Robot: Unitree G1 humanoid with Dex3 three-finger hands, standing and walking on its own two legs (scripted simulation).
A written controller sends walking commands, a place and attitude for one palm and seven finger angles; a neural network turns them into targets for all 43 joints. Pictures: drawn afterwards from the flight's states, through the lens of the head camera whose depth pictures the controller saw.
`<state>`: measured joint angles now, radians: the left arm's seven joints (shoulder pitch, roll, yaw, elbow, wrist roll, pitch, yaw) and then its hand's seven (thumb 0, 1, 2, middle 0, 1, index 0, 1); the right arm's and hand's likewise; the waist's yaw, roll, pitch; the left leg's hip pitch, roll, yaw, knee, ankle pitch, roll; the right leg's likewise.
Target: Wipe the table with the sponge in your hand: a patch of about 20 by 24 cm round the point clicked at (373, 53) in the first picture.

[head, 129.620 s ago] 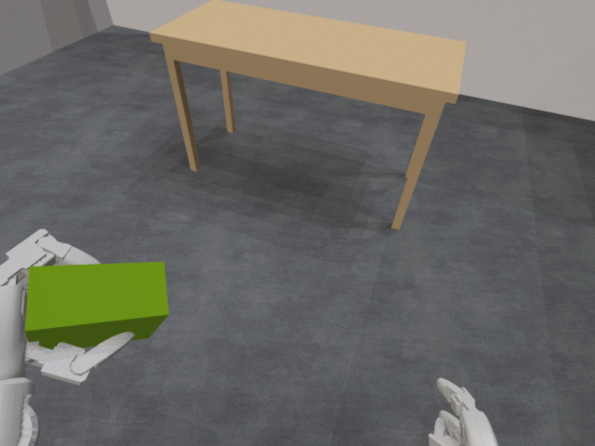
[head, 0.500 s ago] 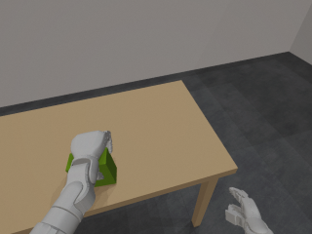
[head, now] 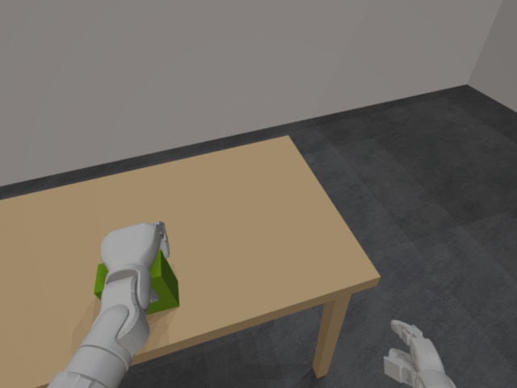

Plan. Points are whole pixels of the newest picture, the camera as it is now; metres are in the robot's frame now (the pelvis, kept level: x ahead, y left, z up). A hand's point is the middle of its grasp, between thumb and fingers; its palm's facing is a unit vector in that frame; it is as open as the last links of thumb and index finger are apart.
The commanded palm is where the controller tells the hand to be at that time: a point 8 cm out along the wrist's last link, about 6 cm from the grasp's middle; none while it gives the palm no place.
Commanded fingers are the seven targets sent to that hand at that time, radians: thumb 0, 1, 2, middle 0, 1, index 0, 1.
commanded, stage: lower the sponge onto the table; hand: left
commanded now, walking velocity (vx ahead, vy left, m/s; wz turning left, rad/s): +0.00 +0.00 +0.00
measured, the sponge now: (144, 291) +0.28 +0.26 -0.03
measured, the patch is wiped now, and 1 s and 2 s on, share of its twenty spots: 0.05 0.20 0.30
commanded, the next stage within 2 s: wipe forward along the first lane in 0.12 s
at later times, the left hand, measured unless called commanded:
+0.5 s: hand (142, 250) +0.32 +0.26 +0.03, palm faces -0.09 -0.05 -0.99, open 9.7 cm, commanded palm +0.31 +0.26 +0.07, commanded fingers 0.00 0.10 1.30 -1.20 -1.60 -1.20 -1.60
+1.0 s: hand (143, 227) +0.38 +0.28 +0.02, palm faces -0.09 -0.02 -1.00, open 9.7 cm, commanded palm +0.36 +0.27 +0.05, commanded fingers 0.00 0.10 1.30 -1.20 -1.60 -1.20 -1.60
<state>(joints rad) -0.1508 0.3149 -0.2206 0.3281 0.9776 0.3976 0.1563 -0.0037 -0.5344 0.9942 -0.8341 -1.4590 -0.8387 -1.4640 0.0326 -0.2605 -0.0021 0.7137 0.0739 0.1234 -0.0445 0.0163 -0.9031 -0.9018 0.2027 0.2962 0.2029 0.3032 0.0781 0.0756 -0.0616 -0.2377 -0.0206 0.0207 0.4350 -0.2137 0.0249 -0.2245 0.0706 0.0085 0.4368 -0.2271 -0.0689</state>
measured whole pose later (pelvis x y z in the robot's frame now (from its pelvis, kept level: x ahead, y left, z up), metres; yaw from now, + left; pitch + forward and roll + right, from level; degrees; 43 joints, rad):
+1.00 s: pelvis -0.01 +0.01 -0.01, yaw +1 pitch +9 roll -1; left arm -0.57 0.36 -0.14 0.84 1.01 0.30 0.22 -0.01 -0.58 1.02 -0.86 -1.45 -0.87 -1.45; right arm 0.16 -0.26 -0.01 0.74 0.09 0.16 -0.05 0.01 -0.90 -0.90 0.20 0.30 0.20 0.30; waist 0.01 0.05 -0.12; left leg -0.48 -0.03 0.01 0.56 -0.24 0.04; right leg -0.45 0.06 -0.01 0.53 -0.25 -0.05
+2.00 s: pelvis +0.00 +0.03 -0.02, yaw +0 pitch +17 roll -3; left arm -0.92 0.57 -0.08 1.20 1.07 0.22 0.20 -0.01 -0.59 1.03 -0.86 -1.46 -0.86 -1.47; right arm 0.27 -0.27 -0.02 0.75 0.07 0.13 -0.03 0.01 -0.90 -0.90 0.20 0.30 0.21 0.30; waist -0.11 0.04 -0.14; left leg -0.69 -0.01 0.00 0.68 -0.28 0.06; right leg -0.63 0.08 -0.02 0.58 -0.25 -0.03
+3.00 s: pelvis +0.01 +0.02 -0.01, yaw +0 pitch +14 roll -2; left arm -0.88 0.31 -0.19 1.15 0.99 0.40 0.31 -0.01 -0.54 1.01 -0.81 -1.49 -0.81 -1.51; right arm 0.21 -0.25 -0.02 0.79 0.06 0.18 0.01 0.01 -0.90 -0.90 0.20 0.30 0.20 0.30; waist -0.07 0.04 -0.16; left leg -0.58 -0.02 0.01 0.61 -0.29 0.05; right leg -0.52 0.07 0.00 0.53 -0.26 -0.04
